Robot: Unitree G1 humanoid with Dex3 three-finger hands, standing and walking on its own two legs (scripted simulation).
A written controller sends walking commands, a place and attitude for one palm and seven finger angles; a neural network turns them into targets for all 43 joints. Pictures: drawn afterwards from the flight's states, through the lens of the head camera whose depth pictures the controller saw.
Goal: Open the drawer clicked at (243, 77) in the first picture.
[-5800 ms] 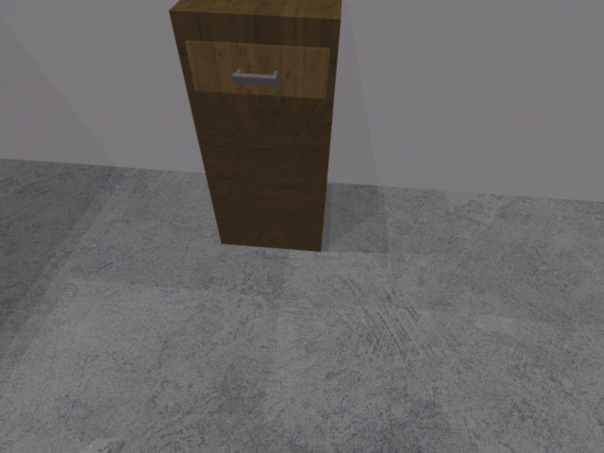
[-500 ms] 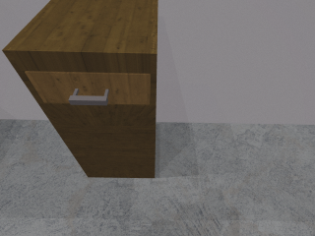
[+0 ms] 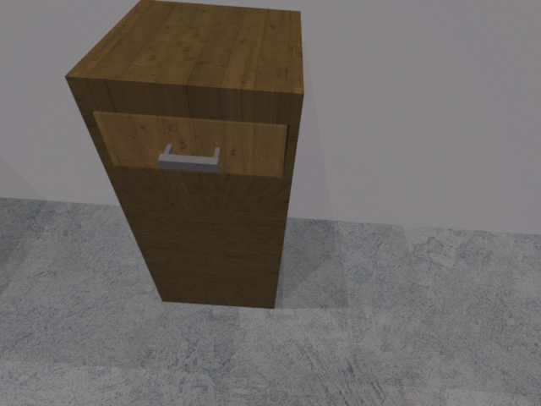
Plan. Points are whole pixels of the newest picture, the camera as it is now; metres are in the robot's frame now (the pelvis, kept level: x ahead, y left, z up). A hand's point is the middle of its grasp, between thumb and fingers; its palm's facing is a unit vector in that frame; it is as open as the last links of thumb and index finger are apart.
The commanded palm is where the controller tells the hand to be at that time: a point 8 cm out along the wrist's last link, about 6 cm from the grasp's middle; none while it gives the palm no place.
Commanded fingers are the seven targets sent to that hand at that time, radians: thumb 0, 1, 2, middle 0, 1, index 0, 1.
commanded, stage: shuffle to correct the standing spot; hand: left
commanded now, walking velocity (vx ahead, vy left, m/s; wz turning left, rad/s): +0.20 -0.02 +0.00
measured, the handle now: (191, 156) +0.58 +0.21 +0.02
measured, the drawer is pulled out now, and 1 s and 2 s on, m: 0.00 0.00 0.00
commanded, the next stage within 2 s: come to a stop and stand still in 0.20 s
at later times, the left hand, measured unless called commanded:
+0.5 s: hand out of the picture +0.03 +0.15 -0.17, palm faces +0.04 -0.99 -0.15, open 7.3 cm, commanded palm none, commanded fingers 0.00 0.90 0.90 -0.20 -0.30 -0.20 -0.30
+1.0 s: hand out of the picture +0.09 +0.16 -0.17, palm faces +0.05 -0.98 -0.20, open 7.3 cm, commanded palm none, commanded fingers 0.00 0.90 0.90 -0.20 -0.30 -0.20 -0.30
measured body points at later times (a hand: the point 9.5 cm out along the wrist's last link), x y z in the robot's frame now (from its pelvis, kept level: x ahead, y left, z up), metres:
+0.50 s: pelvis +0.05 -0.01 +0.00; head +0.07 +0.00 +0.45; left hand +0.03 +0.20 -0.16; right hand +0.04 -0.22 -0.15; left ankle +0.06 +0.09 -0.73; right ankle +0.06 -0.12 -0.71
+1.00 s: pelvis +0.05 -0.02 +0.00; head +0.07 -0.01 +0.45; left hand +0.09 +0.21 -0.16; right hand +0.07 -0.25 -0.15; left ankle +0.06 +0.09 -0.73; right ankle +0.08 -0.12 -0.73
